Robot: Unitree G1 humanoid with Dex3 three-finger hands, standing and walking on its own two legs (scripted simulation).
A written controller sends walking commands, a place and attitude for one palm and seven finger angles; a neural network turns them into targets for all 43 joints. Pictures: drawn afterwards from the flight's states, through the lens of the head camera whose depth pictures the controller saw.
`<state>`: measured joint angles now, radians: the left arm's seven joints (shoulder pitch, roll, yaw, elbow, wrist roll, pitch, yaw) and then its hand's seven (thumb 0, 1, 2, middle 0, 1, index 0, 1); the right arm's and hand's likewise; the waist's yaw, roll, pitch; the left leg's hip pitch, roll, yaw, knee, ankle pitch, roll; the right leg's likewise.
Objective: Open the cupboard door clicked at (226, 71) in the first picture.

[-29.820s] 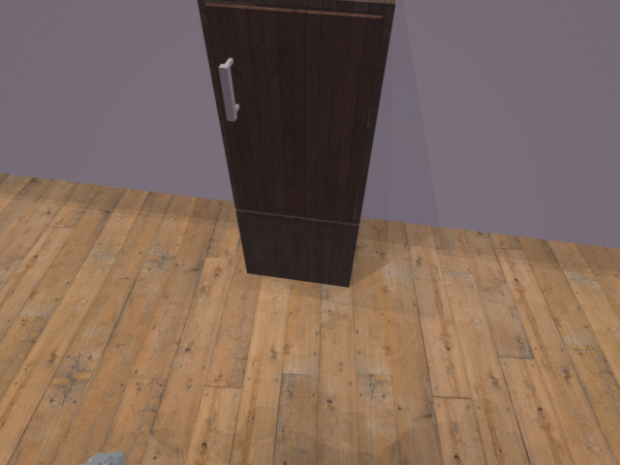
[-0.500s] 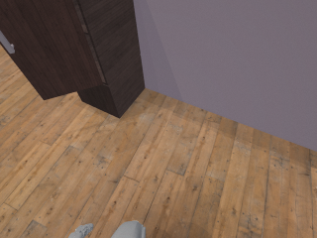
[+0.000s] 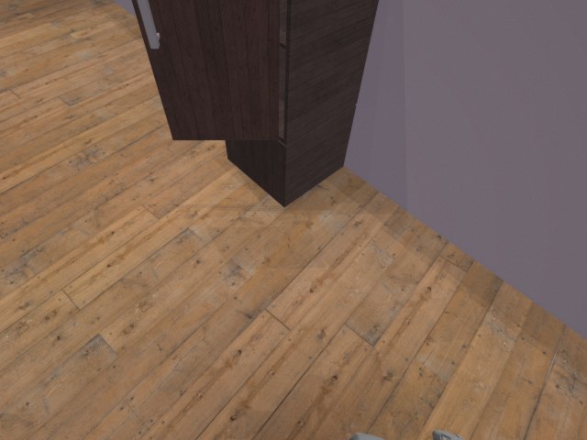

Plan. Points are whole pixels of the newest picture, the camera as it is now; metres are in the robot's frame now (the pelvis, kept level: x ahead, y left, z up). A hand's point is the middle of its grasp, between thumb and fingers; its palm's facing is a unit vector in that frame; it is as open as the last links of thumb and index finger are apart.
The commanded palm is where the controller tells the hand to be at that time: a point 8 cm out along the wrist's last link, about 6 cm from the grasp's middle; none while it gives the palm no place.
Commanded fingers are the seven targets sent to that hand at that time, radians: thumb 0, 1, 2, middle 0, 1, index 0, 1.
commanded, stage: take the last steps up to it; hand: left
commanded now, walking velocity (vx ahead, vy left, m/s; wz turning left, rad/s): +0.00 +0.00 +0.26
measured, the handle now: (149, 17) +1.01 +0.45 +0.04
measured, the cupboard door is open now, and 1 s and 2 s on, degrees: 50 50 50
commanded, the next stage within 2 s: come to a stop and stand still in 1.50 s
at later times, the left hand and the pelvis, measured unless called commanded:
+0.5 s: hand out of the picture -0.03 +0.18 -0.16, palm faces +0.26 -0.94 -0.20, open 7.3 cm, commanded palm none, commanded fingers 0.00 0.90 0.90 -0.20 -0.30 -0.20 -0.30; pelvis +0.05 +0.01 +0.00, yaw +11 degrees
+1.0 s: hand (157, 324) +0.30 +0.27 -0.16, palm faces +0.13 -0.96 -0.23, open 7.3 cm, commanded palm none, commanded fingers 0.00 0.90 0.90 -0.20 -0.30 -0.20 -0.30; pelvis +0.21 +0.07 -0.01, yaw +8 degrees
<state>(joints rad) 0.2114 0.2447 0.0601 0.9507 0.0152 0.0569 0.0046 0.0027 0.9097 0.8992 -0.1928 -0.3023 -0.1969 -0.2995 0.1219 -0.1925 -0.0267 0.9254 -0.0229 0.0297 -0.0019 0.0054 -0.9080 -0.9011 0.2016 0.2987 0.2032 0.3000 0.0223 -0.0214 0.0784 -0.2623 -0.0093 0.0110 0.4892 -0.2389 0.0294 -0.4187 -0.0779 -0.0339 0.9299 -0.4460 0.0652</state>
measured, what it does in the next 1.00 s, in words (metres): walks ahead: right foot, then left foot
